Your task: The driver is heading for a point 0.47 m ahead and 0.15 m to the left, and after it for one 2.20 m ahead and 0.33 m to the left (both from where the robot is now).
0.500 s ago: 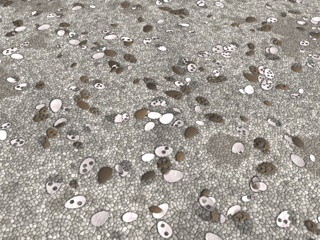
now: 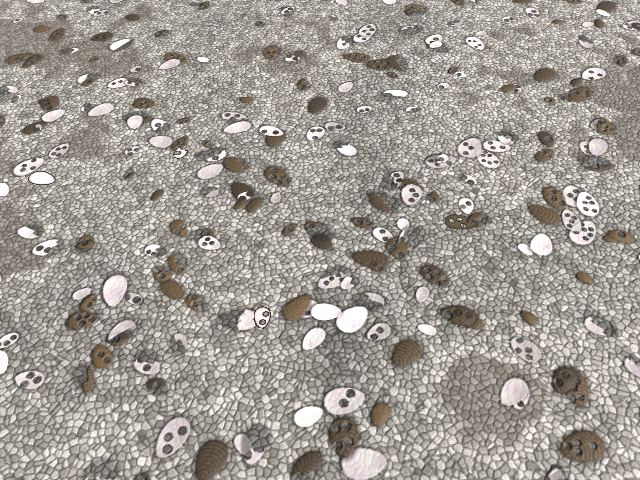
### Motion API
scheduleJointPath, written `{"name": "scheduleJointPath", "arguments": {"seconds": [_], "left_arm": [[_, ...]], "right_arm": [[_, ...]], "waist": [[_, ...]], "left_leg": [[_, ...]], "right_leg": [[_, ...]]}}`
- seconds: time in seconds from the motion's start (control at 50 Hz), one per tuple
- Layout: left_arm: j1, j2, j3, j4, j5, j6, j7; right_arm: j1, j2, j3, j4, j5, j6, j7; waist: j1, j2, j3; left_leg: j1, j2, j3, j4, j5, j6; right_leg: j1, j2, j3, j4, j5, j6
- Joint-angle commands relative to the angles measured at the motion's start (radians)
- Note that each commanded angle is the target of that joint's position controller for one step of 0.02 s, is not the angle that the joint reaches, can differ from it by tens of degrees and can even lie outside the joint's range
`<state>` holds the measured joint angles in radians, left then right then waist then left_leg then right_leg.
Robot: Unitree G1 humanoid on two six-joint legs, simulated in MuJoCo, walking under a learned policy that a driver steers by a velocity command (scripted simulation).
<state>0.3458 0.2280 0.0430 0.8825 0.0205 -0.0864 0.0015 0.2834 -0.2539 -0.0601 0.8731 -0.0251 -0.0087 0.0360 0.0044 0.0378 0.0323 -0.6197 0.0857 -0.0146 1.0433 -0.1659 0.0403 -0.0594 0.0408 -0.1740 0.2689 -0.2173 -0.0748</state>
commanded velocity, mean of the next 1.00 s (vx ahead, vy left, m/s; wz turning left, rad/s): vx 0.50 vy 0.00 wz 0.28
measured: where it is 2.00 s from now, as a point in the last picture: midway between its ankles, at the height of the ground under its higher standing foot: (281, 277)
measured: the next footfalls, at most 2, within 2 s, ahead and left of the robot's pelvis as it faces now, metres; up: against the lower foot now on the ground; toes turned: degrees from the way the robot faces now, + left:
left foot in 0.26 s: +0.28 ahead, +0.12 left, +0.00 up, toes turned +14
right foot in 0.80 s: +0.63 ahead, +0.06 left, +0.00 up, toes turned +19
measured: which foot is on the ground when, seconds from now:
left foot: up 0.00-0.24, down 0.26-0.80, up 0.82-1.00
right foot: down 0.00-0.28, up 0.30-0.78, down 0.80-1.00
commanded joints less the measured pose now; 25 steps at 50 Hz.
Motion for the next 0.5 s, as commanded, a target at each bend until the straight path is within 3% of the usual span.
{"name": "scheduleJointPath", "arguments": {"seconds": [0.02, 0.12, 0.18, 0.22, 0.24, 0.26, 0.28, 0.3, 0.32, 0.34, 0.36, 0.38, 0.42, 0.46, 0.5], "left_arm": [[-0.004, 0.089, 0.017, -0.036, -0.002, -0.021, 0.006], [0.065, 0.117, 0.021, 0.008, -0.001, -0.016, 0.019], [0.078, 0.144, 0.025, 0.027, 0.003, -0.003, 0.028], [0.067, 0.178, 0.032, 0.03, 0.007, 0.011, 0.035], [0.062, 0.194, 0.036, 0.028, 0.008, 0.022, 0.036], [0.049, 0.201, 0.037, 0.018, 0.004, 0.028, 0.033], [0.057, 0.151, 0.024, -0.024, -0.009, 0.024, 0.025], [0.036, 0.103, 0.019, -0.097, -0.013, 0.013, 0.007], [-0.082, 0.149, 0.024, -0.12, 0.001, 0.003, 0.003], [-0.102, 0.128, 0.015, -0.131, -0.011, -0.011, -0.001], [-0.08, 0.126, 0.016, -0.116, -0.011, -0.015, 0.0], [-0.075, 0.124, 0.017, -0.116, 0.008, -0.002, 0.001], [-0.03, 0.109, 0.013, -0.107, 0.031, 0.036, -0.003], [-0.061, 0.098, 0.011, -0.123, 0.031, 0.055, -0.009], [-0.148, 0.099, 0.011, -0.154, 0.028, 0.059, -0.014]], "right_arm": [[-0.056, -0.017, -0.002, -0.068, -0.002, -0.006, 0.012], [-0.225, -0.003, 0.016, -0.135, -0.01, -0.009, 0.03], [-0.236, -0.018, 0.012, -0.153, -0.012, -0.008, 0.029], [-0.16, -0.041, 0.0, -0.139, -0.014, -0.006, 0.019], [-0.073, -0.062, -0.012, -0.116, -0.015, -0.011, 0.014], [0.072, -0.095, -0.032, -0.071, -0.023, -0.02, 0.004], [0.189, -0.206, -0.068, -0.049, -0.034, -0.019, -0.014], [0.129, -0.289, -0.088, -0.07, -0.005, -0.011, -0.016], [0.132, -0.265, -0.082, -0.069, 0.017, -0.002, -0.02], [0.084, -0.218, -0.07, -0.06, 0.02, -0.003, -0.029], [0.042, -0.167, -0.056, -0.059, 0.018, -0.008, -0.032], [0.005, -0.139, -0.046, -0.061, 0.023, -0.015, -0.036], [-0.009, -0.123, -0.036, -0.069, 0.028, -0.036, -0.032], [0.011, -0.15, -0.043, -0.062, 0.027, -0.049, -0.029], [0.049, -0.162, -0.045, -0.057, 0.024, -0.051, -0.029]], "waist": [[-0.006, -0.103, 0.055], [0.035, -0.098, 0.086], [0.021, -0.102, 0.066], [-0.02, -0.132, 0.002], [-0.058, -0.133, -0.054], [-0.128, -0.096, -0.134], [-0.167, 0.031, -0.239], [-0.096, 0.21, -0.3], [-0.131, 0.03, -0.242], [-0.094, -0.011, -0.124], [-0.043, -0.071, -0.045], [-0.006, -0.074, -0.013], [0.027, -0.042, -0.026], [0.029, -0.031, -0.027], [0.003, -0.017, -0.005]], "left_leg": [[-0.07, 0.017, 0.005, -0.094, 0.116, -0.006], [-0.031, -0.009, 0.101, -0.335, 0.166, 0.028], [0.032, -0.063, 0.153, -0.401, 0.062, 0.078], [0.149, -0.134, 0.19, -0.409, -0.054, 0.123], [0.252, -0.168, 0.188, -0.437, -0.096, 0.149], [0.459, -0.185, 0.155, -0.523, -0.068, 0.184], [0.74, 0.022, -0.144, -0.573, -0.197, 0.27], [0.92, 0.26, -0.701, -0.716, -0.093, 0.414], [0.885, 0.243, -0.636, -0.753, -0.029, 0.393], [0.76, 0.227, -0.506, -0.764, 0.033, 0.358], [0.63, 0.175, -0.414, -0.781, 0.137, 0.305], [0.544, 0.122, -0.343, -0.792, 0.21, 0.274], [0.459, 0.077, -0.275, -0.807, 0.337, 0.268], [0.431, 0.044, -0.243, -0.827, 0.317, 0.265], [0.435, 0.021, -0.242, -0.845, 0.281, 0.243]], "right_leg": [[-0.026, -0.265, 0.079, -0.144, 0.325, -0.077], [0.061, -0.291, -0.003, -0.122, 0.437, -0.065], [0.154, -0.307, -0.05, -0.015, 0.718, -0.045], [0.19, -0.311, -0.075, 0.16, 1.003, -0.036], [0.176, -0.311, -0.079, 0.314, 1.028, -0.035], [0.077, -0.292, -0.093, 0.541, 0.891, -0.015], [-0.208, -0.231, -0.1, 0.88, 0.5, 0.027], [-0.577, 0.006, 0.029, 1.204, -0.321, 0.081], [-0.68, -0.053, 0.207, 1.213, -0.247, 0.07], [-0.691, -0.102, 0.212, 1.141, -0.158, 0.063], [-0.634, -0.136, 0.207, 1.031, -0.12, 0.062], [-0.58, -0.152, 0.212, 0.964, -0.114, 0.072], [-0.492, -0.156, 0.204, 0.903, -0.11, 0.096], [-0.503, -0.154, 0.185, 0.822, -0.07, 0.118], [-0.553, -0.153, 0.174, 0.728, 0.013, 0.134]]}}
Velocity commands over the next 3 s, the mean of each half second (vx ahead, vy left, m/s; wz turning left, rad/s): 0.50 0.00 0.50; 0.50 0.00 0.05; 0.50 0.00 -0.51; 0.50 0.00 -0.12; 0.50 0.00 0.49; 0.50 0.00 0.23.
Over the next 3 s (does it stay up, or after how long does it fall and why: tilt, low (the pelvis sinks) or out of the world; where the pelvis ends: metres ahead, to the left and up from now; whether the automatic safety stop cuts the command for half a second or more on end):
stays up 1.58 0.22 -0.02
